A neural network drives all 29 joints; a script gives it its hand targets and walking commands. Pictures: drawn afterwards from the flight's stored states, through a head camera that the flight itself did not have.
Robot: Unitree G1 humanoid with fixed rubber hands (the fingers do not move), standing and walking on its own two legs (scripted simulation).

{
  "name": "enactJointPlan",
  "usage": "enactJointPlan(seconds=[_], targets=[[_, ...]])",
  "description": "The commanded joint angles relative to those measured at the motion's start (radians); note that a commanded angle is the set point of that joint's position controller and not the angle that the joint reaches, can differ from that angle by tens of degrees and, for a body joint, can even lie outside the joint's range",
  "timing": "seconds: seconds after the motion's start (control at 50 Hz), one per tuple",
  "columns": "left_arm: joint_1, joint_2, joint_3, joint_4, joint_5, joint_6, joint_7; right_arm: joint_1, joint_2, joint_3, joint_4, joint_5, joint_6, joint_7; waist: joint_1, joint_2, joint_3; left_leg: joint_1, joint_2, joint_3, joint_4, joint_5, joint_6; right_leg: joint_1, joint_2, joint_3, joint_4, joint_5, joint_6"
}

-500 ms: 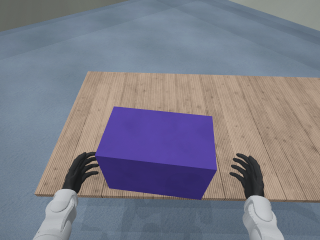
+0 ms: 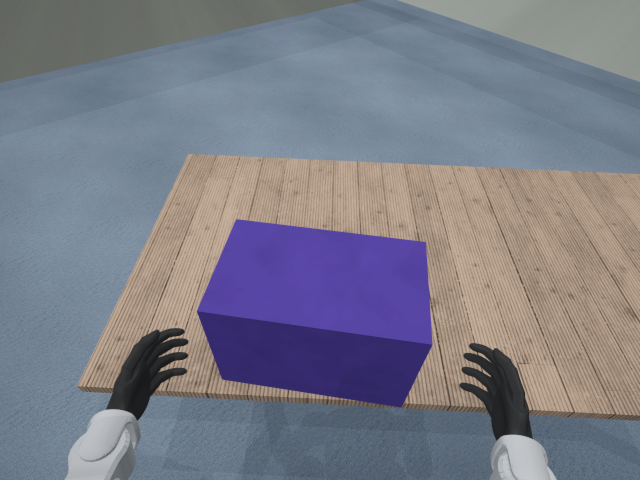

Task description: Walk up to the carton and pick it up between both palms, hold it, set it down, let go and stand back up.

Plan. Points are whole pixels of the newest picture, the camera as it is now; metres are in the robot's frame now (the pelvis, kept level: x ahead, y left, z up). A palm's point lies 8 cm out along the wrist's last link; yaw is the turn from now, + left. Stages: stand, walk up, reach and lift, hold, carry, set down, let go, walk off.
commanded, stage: set down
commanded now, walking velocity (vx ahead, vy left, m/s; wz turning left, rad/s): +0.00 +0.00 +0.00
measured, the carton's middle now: (319, 313) +0.38 +0.02 -0.02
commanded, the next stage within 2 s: let go in 1.42 s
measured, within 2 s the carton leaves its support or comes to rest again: neither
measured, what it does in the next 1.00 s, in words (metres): stands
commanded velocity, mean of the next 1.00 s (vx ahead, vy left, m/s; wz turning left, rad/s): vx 0.00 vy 0.00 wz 0.00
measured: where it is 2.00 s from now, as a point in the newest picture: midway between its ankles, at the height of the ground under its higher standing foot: outside the picture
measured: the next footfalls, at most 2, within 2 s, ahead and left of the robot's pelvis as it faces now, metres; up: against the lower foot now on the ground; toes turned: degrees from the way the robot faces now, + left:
none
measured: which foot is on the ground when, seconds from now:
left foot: down 0.00-1.00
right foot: down 0.00-1.00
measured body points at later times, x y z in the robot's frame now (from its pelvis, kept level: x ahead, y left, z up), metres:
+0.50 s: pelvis +0.00 -0.01 +0.00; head +0.00 +0.00 +0.45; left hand +0.22 +0.24 -0.03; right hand +0.21 -0.22 -0.02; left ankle +0.05 +0.12 -0.74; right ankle +0.01 -0.12 -0.74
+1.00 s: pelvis +0.01 -0.01 +0.00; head +0.02 -0.01 +0.45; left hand +0.21 +0.24 -0.05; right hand +0.20 -0.22 -0.06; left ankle +0.05 +0.12 -0.74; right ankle +0.01 -0.12 -0.74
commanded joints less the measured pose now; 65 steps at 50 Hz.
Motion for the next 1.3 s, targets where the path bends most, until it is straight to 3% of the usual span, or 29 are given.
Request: enactJointPlan(seconds=[0.0, 0.1, 0.34, 0.42, 0.48, 0.58, 0.62, 0.64, 0.66, 0.72, 0.88, 0.96, 1.04, 1.16, 1.28], targets=[[-0.035, 0.289, 0.04, -0.279, -0.012, -0.016, 0.023, 0.0, 0.017, -0.068, -0.167, -0.046, -0.05, 0.018, 0.053, 0.002, -0.13, 0.354, -0.034, -0.019, -0.102, 0.031, -0.005, 0.044, -0.013, 0.103, -0.175, -0.044, 0.002], [0.004, 0.268, 0.041, -0.318, 0.017, 0.004, 0.037, 0.04, 0.021, -0.092, -0.161, -0.069, -0.055, 0.029, 0.052, 0.025, -0.104, 0.379, -0.032, -0.009, -0.107, 0.057, -0.021, 0.041, -0.004, 0.092, -0.178, -0.041, -0.007], [0.013, 0.289, 0.016, -0.378, -0.021, 0.013, 0.053, 0.039, 0.025, -0.081, -0.269, -0.076, -0.044, 0.037, 0.054, -0.014, -0.098, 0.347, -0.033, 0.008, -0.095, 0.052, -0.005, 0.057, -0.022, 0.099, -0.17, -0.029, -0.004], [0.027, 0.248, 0.008, -0.324, 0.009, 0.053, 0.059, 0.04, 0.018, -0.089, -0.196, -0.089, -0.013, 0.048, 0.048, 0.013, -0.048, 0.364, -0.025, 0.004, -0.11, 0.03, -0.008, 0.04, -0.022, 0.094, -0.183, -0.059, -0.012], [0.012, 0.238, 0.004, -0.284, 0.018, 0.087, 0.056, 0.031, 0.018, -0.094, -0.176, -0.108, 0.01, 0.048, 0.046, -0.004, -0.026, 0.354, -0.03, 0.01, -0.119, -0.004, -0.003, 0.032, -0.023, 0.098, -0.196, -0.097, -0.01], [-0.004, 0.236, 0.006, -0.301, 0.039, 0.125, 0.072, 0.01, 0.011, -0.104, -0.179, -0.129, 0.028, 0.06, 0.05, 0.011, -0.028, 0.334, -0.023, 0.01, -0.13, -0.012, -0.005, 0.047, -0.019, 0.084, -0.188, -0.101, -0.013], [-0.007, 0.242, 0.009, -0.289, 0.03, 0.133, 0.073, 0.004, 0.022, -0.101, -0.202, -0.132, 0.028, 0.061, 0.05, -0.01, -0.041, 0.331, -0.031, 0.021, -0.124, -0.008, 0.001, 0.044, -0.026, 0.086, -0.19, -0.095, -0.007], [-0.012, 0.252, 0.009, -0.345, 0.024, 0.126, 0.08, 0.013, 0.021, -0.104, -0.238, -0.13, 0.022, 0.062, 0.047, -0.013, -0.067, 0.334, -0.029, 0.019, -0.12, 0.007, 0.005, 0.058, -0.026, 0.084, -0.182, -0.071, -0.004], [-0.012, 0.241, 0.01, -0.287, 0.042, 0.145, 0.077, 0.012, 0.022, -0.101, -0.175, -0.139, 0.035, 0.064, 0.044, 0.0, -0.035, 0.33, -0.031, 0.018, -0.124, -0.005, 0.002, 0.046, -0.028, 0.085, -0.185, -0.086, -0.006], [-0.006, 0.23, 0.012, -0.322, 0.044, 0.149, 0.084, 0.015, 0.011, -0.104, -0.195, -0.135, 0.031, 0.073, 0.05, -0.001, -0.065, 0.333, -0.027, 0.018, -0.127, 0.015, -0.001, 0.064, -0.022, 0.081, -0.18, -0.066, -0.007], [0.003, 0.202, 0.015, -0.273, 0.083, 0.196, 0.082, 0.03, 0.008, -0.096, -0.124, -0.156, 0.049, 0.081, 0.031, 0.01, -0.036, 0.346, -0.033, 0.026, -0.129, 0.029, -0.002, 0.056, -0.02, 0.075, -0.187, -0.041, 0.0], [0.015, 0.198, 0.021, -0.219, 0.1, 0.22, 0.076, 0.038, 0.011, -0.087, -0.093, -0.17, 0.049, 0.085, 0.031, -0.007, -0.034, 0.346, -0.036, 0.034, -0.125, 0.044, 0.0, 0.063, -0.02, 0.069, -0.19, -0.015, 0.005], [0.026, 0.201, 0.029, -0.251, 0.099, 0.221, 0.079, 0.05, 0.012, -0.084, -0.119, -0.173, 0.027, 0.085, 0.036, -0.027, -0.07, 0.349, -0.042, 0.038, -0.117, 0.079, 0.0, 0.09, -0.022, 0.062, -0.181, 0.039, 0.013], [0.038, 0.16, 0.029, -0.202, 0.139, 0.249, 0.082, 0.054, -0.004, -0.083, -0.025, -0.186, 0.024, 0.098, 0.024, -0.005, -0.052, 0.375, -0.039, 0.04, -0.119, 0.108, -0.01, 0.075, -0.01, 0.052, -0.187, 0.062, 0.01], [0.051, 0.134, 0.034, -0.177, 0.159, 0.274, 0.088, 0.05, -0.019, -0.082, -0.003, -0.199, 0.012, 0.11, 0.027, -0.025, -0.055, 0.379, -0.044, 0.049, -0.118, 0.132, -0.012, 0.076, -0.008, 0.042, -0.186, 0.096, 0.015]])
